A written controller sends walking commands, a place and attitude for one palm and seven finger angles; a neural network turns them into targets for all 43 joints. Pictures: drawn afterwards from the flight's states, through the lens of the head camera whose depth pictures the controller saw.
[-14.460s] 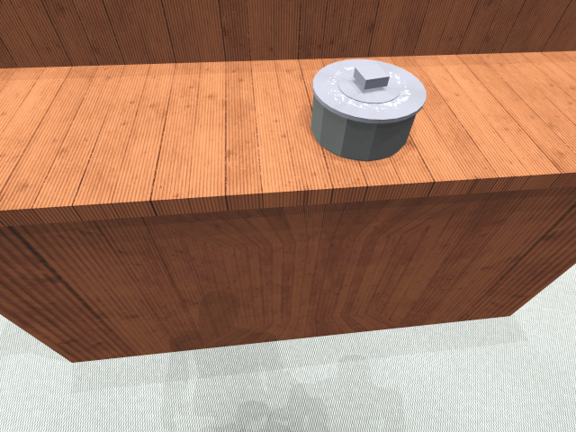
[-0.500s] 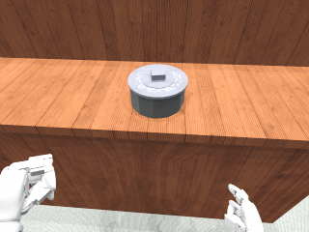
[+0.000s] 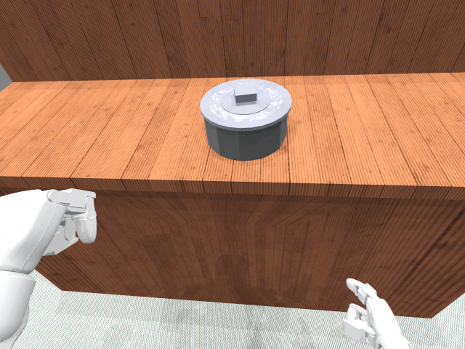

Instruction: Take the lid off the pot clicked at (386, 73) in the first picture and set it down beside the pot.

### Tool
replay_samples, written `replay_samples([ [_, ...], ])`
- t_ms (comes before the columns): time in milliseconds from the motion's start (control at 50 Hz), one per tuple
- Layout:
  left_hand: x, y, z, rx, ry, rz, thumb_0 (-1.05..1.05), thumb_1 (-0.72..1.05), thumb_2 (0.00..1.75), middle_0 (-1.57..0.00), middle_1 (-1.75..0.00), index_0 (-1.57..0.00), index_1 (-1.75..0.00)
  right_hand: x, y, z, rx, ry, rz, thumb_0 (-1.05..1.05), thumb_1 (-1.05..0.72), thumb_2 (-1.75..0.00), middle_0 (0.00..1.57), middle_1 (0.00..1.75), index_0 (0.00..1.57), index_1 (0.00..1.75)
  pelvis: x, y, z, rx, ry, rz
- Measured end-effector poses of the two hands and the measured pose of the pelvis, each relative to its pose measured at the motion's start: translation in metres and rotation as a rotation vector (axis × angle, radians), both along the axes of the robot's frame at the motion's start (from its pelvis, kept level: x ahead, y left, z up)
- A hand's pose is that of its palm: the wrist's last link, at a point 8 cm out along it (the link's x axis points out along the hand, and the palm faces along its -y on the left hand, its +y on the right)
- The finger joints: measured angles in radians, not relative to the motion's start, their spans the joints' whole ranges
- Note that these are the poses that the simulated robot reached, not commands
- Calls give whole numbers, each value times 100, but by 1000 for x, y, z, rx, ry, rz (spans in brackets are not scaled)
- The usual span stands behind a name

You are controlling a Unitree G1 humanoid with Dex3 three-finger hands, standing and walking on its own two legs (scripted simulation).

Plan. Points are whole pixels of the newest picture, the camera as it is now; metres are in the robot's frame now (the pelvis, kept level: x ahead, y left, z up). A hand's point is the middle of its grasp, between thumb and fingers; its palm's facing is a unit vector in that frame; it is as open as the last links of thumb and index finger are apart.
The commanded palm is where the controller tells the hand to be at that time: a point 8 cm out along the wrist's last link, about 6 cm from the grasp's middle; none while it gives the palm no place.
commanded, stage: reach forward and open the fingers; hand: left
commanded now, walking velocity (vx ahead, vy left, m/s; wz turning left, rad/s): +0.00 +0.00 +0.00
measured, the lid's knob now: (245, 93) +0.60 +0.06 +0.16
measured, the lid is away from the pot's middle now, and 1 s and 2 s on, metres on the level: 0.00 0.00 0.00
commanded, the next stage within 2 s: move the open hand above the knob in 1.22 s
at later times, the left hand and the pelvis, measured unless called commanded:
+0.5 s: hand (75, 205) +0.24 +0.25 +0.19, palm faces +0.03 -0.03 -1.00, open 6.7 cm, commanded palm +0.21 +0.25 +0.26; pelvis -0.03 -0.01 +0.00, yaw +3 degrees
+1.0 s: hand (81, 162) +0.29 +0.25 +0.23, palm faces +0.04 -0.02 -1.00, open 10.0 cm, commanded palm +0.25 +0.25 +0.29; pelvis -0.02 +0.00 +0.00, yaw +3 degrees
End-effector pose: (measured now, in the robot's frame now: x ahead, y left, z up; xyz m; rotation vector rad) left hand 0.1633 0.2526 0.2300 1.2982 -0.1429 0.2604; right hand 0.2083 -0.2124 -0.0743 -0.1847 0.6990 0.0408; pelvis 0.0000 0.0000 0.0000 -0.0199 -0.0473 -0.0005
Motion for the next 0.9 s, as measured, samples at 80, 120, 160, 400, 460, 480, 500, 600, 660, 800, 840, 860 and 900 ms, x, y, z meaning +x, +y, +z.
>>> replay_samples([
  [80, 7, 12, -1, 153, 98, 58, 1, 66, 104, -125, -125, -125, -125, 4, 2, -3, 26, 5, 2, 1, -90, -90, 20, 30, 20, 29, -8, -2, -2, -2, -1, 16],
  [120, 10, 17, -3, 164, 139, 81, 1, 60, 108, -123, -119, -124, -118, 6, 4, -3, 36, -4, 8, 1, -90, -90, 20, 30, 20, 29, -11, -4, -2, -3, -7, 26],
  [160, 12, 17, -4, 154, 167, 84, 1, 54, 112, -122, -112, -122, -112, 6, 6, -2, 43, -19, 15, 1, -90, -90, 20, 30, 20, 29, -13, -4, -2, -4, -15, 35],
  [400, 43, 8, 13, 200, 228, 38, 0, 14, 137, -110, -71, -110, -70, -7, 8, 4, 42, -46, 50, 1, -90, -90, 20, 30, 20, 29, -27, -12, 1, -1, -59, 49],
  [460, 46, -3, 16, 205, 233, 2, 0, 4, 143, -107, -60, -107, -59, -14, 5, 1, 44, -36, 46, 1, -90, -90, 20, 30, 20, 30, -28, -12, 1, -1, -59, 45],
  [480, 47, -5, 16, 215, 237, -7, 0, 1, 145, -106, -56, -106, -56, -16, 3, 0, 42, -31, 45, 1, -90, -90, 20, 30, 20, 30, -29, -12, 1, 0, -59, 44],
  [500, 49, -6, 17, 226, 244, -12, 0, -2, 147, -105, -53, -105, -52, -18, 2, -2, 38, -24, 44, 1, -90, -90, 20, 30, 20, 30, -29, -12, 1, 0, -59, 44],
  [600, 63, 6, 25, 247, 266, 32, 0, -19, 157, -99, -35, -99, -35, -30, -6, -10, 20, 19, 35, 1, -90, -90, 20, 30, 20, 29, -31, -14, 0, 1, -58, 45],
  [660, 67, 6, 29, 212, 257, 36, 0, -27, 163, -96, -26, -96, -25, -33, -10, -12, 20, 28, 27, 1, -90, -90, 20, 30, 20, 29, -30, -13, 0, 1, -56, 46],
  [800, 81, -5, 30, 254, 267, -14, 0, -38, 171, -92, -13, -92, -13, -29, -9, -11, 10, 23, 25, 1, -90, -90, 20, 30, 20, 29, -27, -10, -1, 4, -54, 45],
  [840, 88, -1, 38, 259, 256, 1, 0, -40, 171, -91, -12, -91, -11, -27, -8, -11, 8, 23, 28, 1, -90, -90, 20, 30, 19, 29, -27, -10, -1, 4, -51, 48],
  [860, 90, 1, 42, 255, 246, 8, 0, -40, 172, -91, -11, -91, -11, -25, -7, -10, 12, 20, 30, 1, -90, -90, 20, 30, 19, 29, -27, -10, 0, 3, -49, 47],
  [900, 93, 1, 49, 240, 228, 17, 0, -41, 172, -90, -10, -90, -10, -21, -4, -9, 22, 12, 34, 1, -90, -90, 20, 30, 19, 29, -25, -8, 0, 3, -43, 47],
])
